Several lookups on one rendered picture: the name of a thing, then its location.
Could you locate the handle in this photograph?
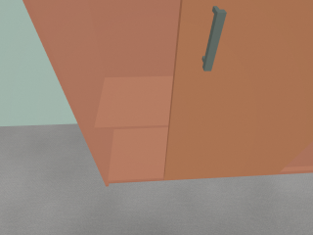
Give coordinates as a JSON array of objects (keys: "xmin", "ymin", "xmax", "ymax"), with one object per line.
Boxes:
[{"xmin": 201, "ymin": 6, "xmax": 227, "ymax": 71}]

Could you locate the wardrobe door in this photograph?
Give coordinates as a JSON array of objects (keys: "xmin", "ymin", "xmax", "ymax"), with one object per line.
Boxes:
[
  {"xmin": 163, "ymin": 0, "xmax": 313, "ymax": 180},
  {"xmin": 286, "ymin": 141, "xmax": 313, "ymax": 167}
]

